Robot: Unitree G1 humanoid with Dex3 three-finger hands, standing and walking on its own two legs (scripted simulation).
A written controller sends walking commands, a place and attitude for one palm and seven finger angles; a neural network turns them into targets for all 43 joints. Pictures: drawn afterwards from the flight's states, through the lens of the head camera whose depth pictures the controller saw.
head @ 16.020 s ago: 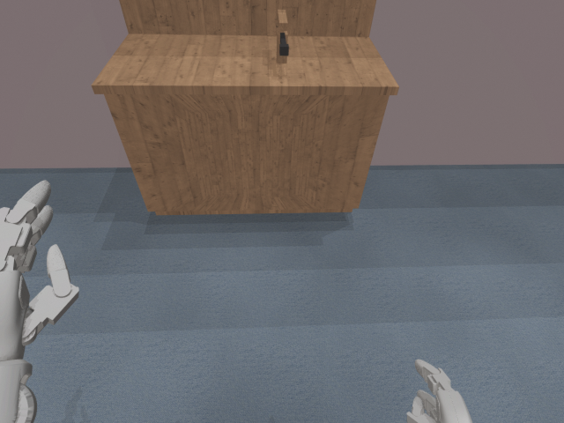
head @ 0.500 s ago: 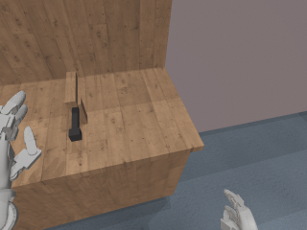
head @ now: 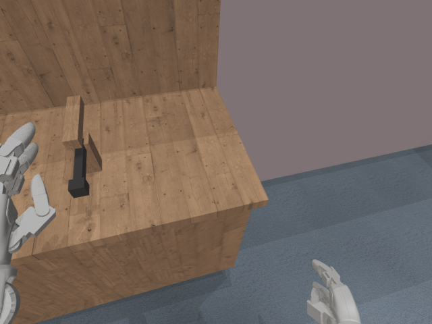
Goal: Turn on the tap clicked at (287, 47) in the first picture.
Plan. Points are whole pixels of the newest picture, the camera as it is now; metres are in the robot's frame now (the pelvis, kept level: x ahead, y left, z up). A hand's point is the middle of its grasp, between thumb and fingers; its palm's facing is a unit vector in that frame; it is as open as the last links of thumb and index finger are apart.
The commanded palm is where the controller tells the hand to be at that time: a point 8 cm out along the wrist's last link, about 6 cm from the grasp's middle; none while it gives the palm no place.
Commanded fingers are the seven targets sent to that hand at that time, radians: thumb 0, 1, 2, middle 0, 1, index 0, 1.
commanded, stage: shuffle to correct the standing spot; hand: left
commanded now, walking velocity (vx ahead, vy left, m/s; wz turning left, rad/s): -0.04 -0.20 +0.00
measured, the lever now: (79, 187) +0.33 +0.30 +0.04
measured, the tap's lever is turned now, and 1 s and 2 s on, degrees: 0 0 0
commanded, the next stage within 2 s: come to a stop and stand still in 0.16 s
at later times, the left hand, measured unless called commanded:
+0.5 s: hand (68, 217) +0.22 +0.22 +0.15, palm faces +0.37 -0.85 -0.38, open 7.4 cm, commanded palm +0.16 +0.26 +0.17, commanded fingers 0.00 0.90 0.90 -0.20 -0.30 -0.20 -0.30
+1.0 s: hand out of the picture +0.22 +0.31 +0.16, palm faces +0.43 -0.85 -0.31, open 7.4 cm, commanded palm +0.16 +0.33 +0.17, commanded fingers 0.00 0.90 0.90 -0.20 -0.30 -0.20 -0.30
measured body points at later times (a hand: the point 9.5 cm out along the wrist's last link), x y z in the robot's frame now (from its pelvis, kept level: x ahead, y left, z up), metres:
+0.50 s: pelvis +0.01 -0.02 +0.00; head +0.03 -0.02 +0.45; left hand +0.19 +0.27 +0.17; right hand +0.17 -0.27 -0.09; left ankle +0.02 +0.11 -0.74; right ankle +0.00 -0.10 -0.74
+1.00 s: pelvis +0.00 +0.05 +0.00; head +0.02 +0.09 +0.45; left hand +0.19 +0.36 +0.18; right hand +0.19 -0.15 -0.07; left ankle +0.02 +0.11 -0.74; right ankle +0.00 -0.09 -0.74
